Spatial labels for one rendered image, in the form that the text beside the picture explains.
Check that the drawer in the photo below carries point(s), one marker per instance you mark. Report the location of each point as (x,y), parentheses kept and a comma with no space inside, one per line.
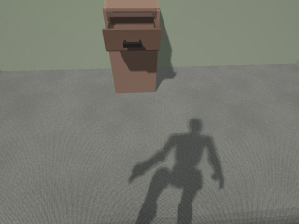
(132,29)

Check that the cabinet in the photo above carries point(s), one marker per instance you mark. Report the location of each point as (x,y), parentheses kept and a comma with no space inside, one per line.
(133,71)

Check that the handle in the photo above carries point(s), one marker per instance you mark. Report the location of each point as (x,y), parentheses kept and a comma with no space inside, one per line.
(132,44)

